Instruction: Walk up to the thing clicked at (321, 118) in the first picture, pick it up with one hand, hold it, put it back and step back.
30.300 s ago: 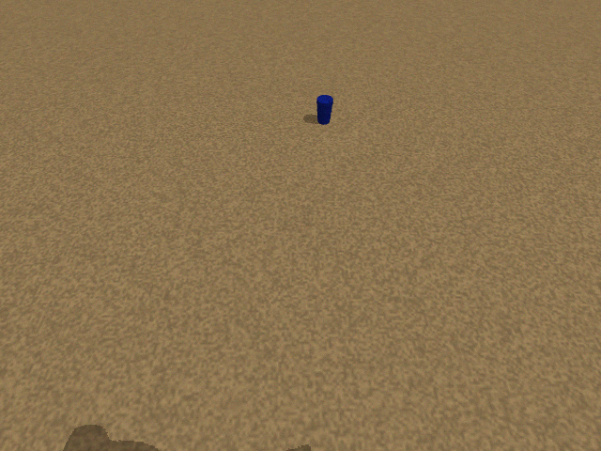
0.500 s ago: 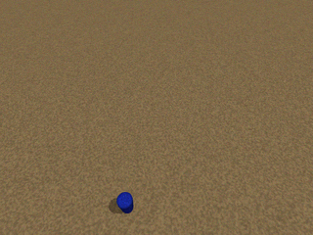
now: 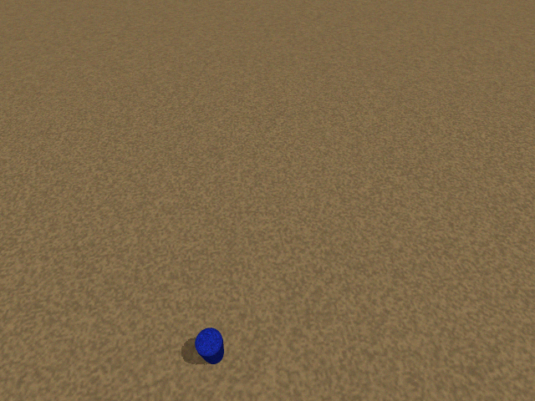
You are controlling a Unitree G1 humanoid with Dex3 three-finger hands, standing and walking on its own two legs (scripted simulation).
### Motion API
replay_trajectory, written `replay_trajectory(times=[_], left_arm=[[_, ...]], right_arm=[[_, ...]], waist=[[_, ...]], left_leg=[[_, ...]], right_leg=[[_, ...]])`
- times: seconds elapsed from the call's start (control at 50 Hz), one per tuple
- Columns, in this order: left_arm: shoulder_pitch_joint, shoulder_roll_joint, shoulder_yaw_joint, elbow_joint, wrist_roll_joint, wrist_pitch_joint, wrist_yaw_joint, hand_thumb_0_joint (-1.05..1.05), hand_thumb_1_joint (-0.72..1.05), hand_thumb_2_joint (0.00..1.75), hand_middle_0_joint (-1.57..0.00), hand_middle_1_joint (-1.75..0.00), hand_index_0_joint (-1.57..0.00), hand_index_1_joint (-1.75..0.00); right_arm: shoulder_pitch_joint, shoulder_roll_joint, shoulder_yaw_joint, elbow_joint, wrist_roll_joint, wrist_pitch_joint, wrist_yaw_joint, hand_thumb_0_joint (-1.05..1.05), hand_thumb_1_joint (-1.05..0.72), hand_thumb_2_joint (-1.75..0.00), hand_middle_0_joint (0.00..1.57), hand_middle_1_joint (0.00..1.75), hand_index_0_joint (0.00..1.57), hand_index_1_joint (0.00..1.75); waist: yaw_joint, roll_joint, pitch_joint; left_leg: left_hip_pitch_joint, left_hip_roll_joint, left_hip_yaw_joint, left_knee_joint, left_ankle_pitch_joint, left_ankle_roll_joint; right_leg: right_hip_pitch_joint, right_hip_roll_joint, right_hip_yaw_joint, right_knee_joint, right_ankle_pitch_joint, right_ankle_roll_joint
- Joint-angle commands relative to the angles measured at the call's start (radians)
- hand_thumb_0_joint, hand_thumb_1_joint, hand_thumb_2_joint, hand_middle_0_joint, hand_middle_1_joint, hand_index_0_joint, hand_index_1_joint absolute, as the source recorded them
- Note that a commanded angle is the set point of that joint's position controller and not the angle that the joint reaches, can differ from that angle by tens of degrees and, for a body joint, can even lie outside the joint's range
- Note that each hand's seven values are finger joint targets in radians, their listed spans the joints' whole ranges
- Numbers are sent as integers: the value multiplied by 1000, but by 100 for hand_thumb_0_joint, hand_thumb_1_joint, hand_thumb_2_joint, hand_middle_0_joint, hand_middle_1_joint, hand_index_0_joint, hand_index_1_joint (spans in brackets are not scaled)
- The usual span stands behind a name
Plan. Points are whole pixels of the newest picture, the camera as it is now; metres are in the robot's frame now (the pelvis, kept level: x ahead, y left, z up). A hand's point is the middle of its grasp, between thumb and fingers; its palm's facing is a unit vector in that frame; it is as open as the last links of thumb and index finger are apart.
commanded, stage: stand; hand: left
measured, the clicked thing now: (211, 348) +0.39 +0.20 -0.71
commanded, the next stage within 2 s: step back in 0.10 s
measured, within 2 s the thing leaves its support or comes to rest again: neither
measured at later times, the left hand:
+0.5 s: hand out of the picture +0.09 +0.32 -0.18, palm faces -0.02 -0.93 -0.37, open 7.3 cm
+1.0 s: hand out of the picture -0.06 +0.29 -0.16, palm faces -0.10 -0.91 -0.40, open 7.3 cm
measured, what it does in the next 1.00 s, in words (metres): walks backwards: right foot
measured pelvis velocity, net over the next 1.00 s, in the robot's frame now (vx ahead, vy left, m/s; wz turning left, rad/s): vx -0.17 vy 0.03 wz -0.10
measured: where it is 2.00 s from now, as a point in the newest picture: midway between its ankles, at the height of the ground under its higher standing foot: outside the picture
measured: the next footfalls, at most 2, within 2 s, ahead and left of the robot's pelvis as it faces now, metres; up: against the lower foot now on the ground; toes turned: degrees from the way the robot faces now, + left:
right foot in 0.90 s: -0.14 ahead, -0.08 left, +0.00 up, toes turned -3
left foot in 1.26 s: -0.22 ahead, +0.15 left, +0.00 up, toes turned -2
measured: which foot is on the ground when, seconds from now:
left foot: down 0.00-0.94, up 0.96-1.00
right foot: down 0.00-0.42, up 0.44-0.88, down 0.90-1.00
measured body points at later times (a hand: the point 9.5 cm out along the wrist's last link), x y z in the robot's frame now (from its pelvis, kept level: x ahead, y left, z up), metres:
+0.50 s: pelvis -0.06 +0.05 -0.02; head +0.01 +0.08 +0.42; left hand +0.09 +0.36 -0.16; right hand +0.01 -0.28 -0.13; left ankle -0.05 +0.14 -0.75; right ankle -0.03 -0.11 -0.71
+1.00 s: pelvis -0.17 +0.03 -0.03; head -0.12 +0.01 +0.42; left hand -0.06 +0.34 -0.13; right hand -0.08 -0.29 -0.15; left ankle -0.10 +0.14 -0.71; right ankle -0.18 -0.08 -0.75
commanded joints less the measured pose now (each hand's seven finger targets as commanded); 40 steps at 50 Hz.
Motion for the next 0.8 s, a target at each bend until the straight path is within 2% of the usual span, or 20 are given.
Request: replay_trajectory(times=[0.0,0.06,0.08,0.14,0.2,0.24,0.28,0.32,0.36,0.38,0.4,0.42,0.44,0.46,0.48,0.5,0.6,0.64,0.7,0.78], left_arm=[[-41,211,38,-65,-4,-23,13,0,90,90,-20,-30,-20,-30],[-43,209,39,-67,-7,-21,12,0,90,90,-20,-30,-20,-30],[-41,289,88,-90,-28,-12,15,0,90,90,-20,-30,-20,-30],[-23,278,97,-137,-28,-3,21,0,90,90,-20,-30,-20,-30],[-50,300,106,-185,-18,9,20,0,90,90,-20,-30,-20,-30],[-91,320,112,-231,0,15,24,0,90,90,-20,-30,-20,-30],[-114,321,116,-269,14,17,25,0,90,90,-20,-30,-20,-30],[-160,303,105,-294,13,23,27,0,90,90,-20,-30,-20,-30],[-146,282,95,-311,2,41,24,0,90,90,-20,-30,-20,-30],[-133,241,89,-324,-10,51,21,0,90,90,-20,-30,-20,-30],[-101,187,81,-336,-19,58,25,0,90,90,-20,-30,-20,-30],[-86,215,87,-333,-9,61,38,0,90,90,-20,-30,-20,-30],[-93,230,90,-314,-4,65,45,0,90,90,-20,-30,-20,-30],[-82,237,92,-307,-10,66,47,0,90,90,-20,-30,-20,-30],[-44,242,89,-295,-18,66,47,0,90,90,-20,-30,-20,-30],[-4,242,90,-292,-19,65,44,0,90,90,-20,-30,-20,-30],[2,236,104,-336,-3,57,33,0,90,90,-20,-30,-20,-30],[-13,234,107,-356,-2,54,32,0,90,90,-20,-30,-20,-30],[3,228,113,-361,0,55,28,0,90,90,-20,-30,-20,-30],[69,223,119,-355,2,50,16,0,90,90,-20,-30,-20,-30]], right_arm=[[-35,-206,-31,-61,5,-23,-15,0,-90,-90,20,30,20,30],[-29,-209,-28,-61,4,-24,-16,0,-90,-90,20,30,20,30],[-59,-263,-52,-82,14,-7,-11,0,-90,-90,20,30,20,30],[-26,-244,-60,-124,28,9,-8,0,-90,-90,20,30,20,30],[-23,-229,-69,-154,27,28,-5,0,-90,-90,20,30,20,30],[4,-218,-76,-178,22,43,-1,0,-90,-90,20,30,20,30],[43,-221,-80,-204,22,51,6,0,-90,-90,20,30,20,30],[97,-231,-87,-204,23,42,6,0,-90,-90,20,30,20,30],[123,-233,-92,-200,9,27,1,0,-90,-90,20,30,20,30],[108,-277,-105,-211,-9,19,-4,0,-90,-90,20,30,20,30],[93,-355,-120,-231,-30,10,-6,0,-90,-90,20,30,20,30],[78,-411,-131,-252,-14,7,-8,0,-90,-90,20,30,20,30],[50,-391,-129,-265,-14,7,-11,0,-90,-90,20,30,20,30],[1,-348,-119,-277,-12,7,-19,0,-90,-90,20,30,20,30],[-40,-314,-113,-291,-18,6,-27,0,-90,-90,20,30,20,30],[-48,-294,-107,-301,-15,4,-33,0,-90,-90,20,30,20,30],[56,-268,-113,-315,-3,3,-44,0,-90,-90,20,30,20,30],[84,-274,-115,-321,-3,4,-45,0,-90,-90,20,30,20,30],[86,-286,-119,-338,-6,5,-45,0,-90,-90,20,30,20,30],[40,-299,-116,-365,-8,6,-39,0,-90,-90,20,30,20,30]], waist=[[1,-8,-83],[1,4,-79],[8,-21,18],[-5,-33,-91],[-2,-93,-118],[-4,-184,-111],[-15,-213,-110],[-41,-203,-117],[-48,-119,-108],[-35,45,-98],[-11,212,-79],[-35,196,-105],[-38,165,-102],[-12,129,-100],[16,115,-104],[34,132,-106],[-16,91,-113],[-40,97,-114],[-47,102,-117],[-24,110,-156]], left_leg=[[19,107,-92,-30,127,34],[8,108,-87,-35,129,34],[-71,93,-100,76,275,57],[-58,79,-73,184,313,72],[-80,-4,-32,345,119,58],[-158,-68,-33,525,-252,59],[-203,-52,-94,612,-384,76],[-183,-38,-78,509,-280,70],[-147,-25,-47,203,25,56],[-128,87,-202,101,243,77],[-40,241,-432,57,484,133],[-81,317,-479,74,564,225],[-98,314,-483,65,529,218],[-66,271,-395,96,509,213],[-23,213,-313,128,503,177],[-8,201,-275,143,491,182],[111,205,-256,173,545,193],[126,228,-266,186,552,231],[93,253,-279,176,479,264],[19,262,-281,174,322,259]], right_leg=[[11,-120,96,-52,163,-18],[21,-122,102,-45,169,-21],[-51,-112,110,39,321,-30],[-36,-128,109,92,374,-73],[-105,-216,200,59,359,-157],[-126,-310,272,52,379,-246],[-141,-337,264,91,391,-274],[-150,-282,205,166,382,-219],[-141,-187,138,289,252,-135],[-190,-72,84,422,90,-84],[-373,97,91,557,-363,-46],[-362,120,196,682,-491,-36],[-359,131,254,769,-488,-37],[-384,124,274,840,-428,-42],[-424,122,269,869,-367,-35],[-435,115,251,885,-325,-29],[-433,103,214,810,-315,18],[-420,90,200,739,-345,23],[-377,76,174,675,-354,16],[-275,36,118,528,-327,4]])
